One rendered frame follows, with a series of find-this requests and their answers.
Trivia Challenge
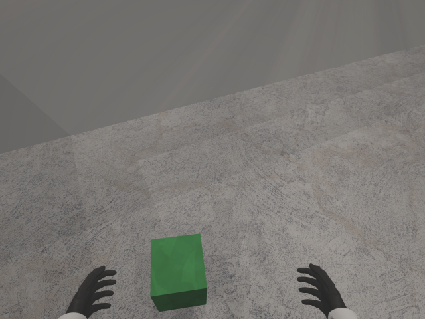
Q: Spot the robot left hand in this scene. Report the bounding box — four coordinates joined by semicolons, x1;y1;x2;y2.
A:
66;266;117;319

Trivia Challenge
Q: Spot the robot right hand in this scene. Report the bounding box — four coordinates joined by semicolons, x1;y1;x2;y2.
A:
297;263;347;319

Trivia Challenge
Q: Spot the carton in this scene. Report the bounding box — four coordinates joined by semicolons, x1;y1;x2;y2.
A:
150;233;207;312

